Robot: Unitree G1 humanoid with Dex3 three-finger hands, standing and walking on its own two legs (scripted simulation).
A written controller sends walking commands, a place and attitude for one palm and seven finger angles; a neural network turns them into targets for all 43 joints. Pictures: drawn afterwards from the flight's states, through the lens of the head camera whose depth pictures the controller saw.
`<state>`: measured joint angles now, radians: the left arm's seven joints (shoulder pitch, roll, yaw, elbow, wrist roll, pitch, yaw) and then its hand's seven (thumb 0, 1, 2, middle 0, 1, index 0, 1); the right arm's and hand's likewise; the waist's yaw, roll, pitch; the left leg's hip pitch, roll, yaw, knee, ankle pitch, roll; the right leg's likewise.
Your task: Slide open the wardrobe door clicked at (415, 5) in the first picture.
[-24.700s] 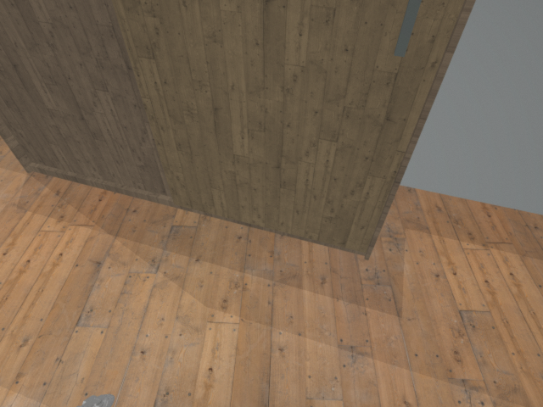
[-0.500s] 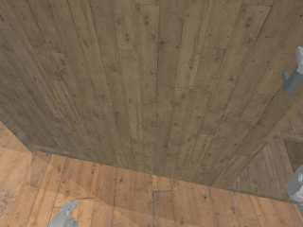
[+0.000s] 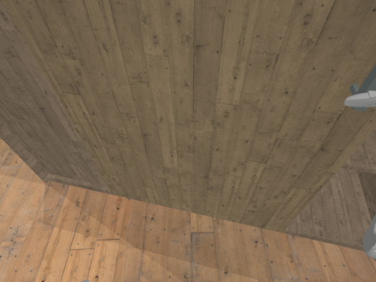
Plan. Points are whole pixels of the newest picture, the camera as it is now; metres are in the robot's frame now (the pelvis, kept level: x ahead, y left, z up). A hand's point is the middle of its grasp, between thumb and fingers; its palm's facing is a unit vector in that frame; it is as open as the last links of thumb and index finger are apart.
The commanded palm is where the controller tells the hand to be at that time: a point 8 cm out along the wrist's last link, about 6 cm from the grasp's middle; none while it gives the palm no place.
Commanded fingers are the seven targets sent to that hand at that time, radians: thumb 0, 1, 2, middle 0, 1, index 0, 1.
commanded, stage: slip the hand off the handle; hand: right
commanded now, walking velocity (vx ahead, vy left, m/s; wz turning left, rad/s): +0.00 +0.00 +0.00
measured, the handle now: out of the picture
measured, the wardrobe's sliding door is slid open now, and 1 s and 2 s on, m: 0.46 0.46 0.46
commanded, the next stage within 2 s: draw the hand back to the body in 1.32 s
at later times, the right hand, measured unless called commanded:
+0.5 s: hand out of the picture +0.42 -0.37 +0.25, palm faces +0.49 +0.85 -0.20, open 14.7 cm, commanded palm +0.39 -0.40 +0.25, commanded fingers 0.00 0.55 -0.20 0.25 1.15 0.25 1.15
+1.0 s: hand out of the picture +0.38 -0.36 +0.25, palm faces +0.48 +0.86 -0.19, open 14.7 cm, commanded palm +0.33 -0.39 +0.25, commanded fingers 0.00 0.55 -0.20 0.25 1.15 0.25 1.15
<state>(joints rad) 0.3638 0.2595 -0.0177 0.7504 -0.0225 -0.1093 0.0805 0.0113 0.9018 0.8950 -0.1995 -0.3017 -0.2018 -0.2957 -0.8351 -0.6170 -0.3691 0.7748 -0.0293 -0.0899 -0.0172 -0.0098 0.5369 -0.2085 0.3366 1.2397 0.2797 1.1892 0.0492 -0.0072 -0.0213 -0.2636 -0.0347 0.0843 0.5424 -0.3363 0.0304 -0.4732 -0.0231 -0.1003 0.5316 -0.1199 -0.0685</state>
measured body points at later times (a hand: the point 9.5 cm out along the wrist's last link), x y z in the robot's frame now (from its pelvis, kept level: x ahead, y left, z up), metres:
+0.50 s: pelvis +0.01 +0.00 +0.00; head +0.03 -0.02 +0.45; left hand +0.09 +0.27 -0.10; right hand +0.38 -0.42 +0.26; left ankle -0.03 +0.10 -0.73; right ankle +0.10 -0.08 -0.73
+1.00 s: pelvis +0.01 +0.00 +0.00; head +0.02 +0.00 +0.45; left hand +0.11 +0.26 -0.10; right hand +0.35 -0.40 +0.26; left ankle -0.03 +0.10 -0.73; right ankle +0.10 -0.08 -0.73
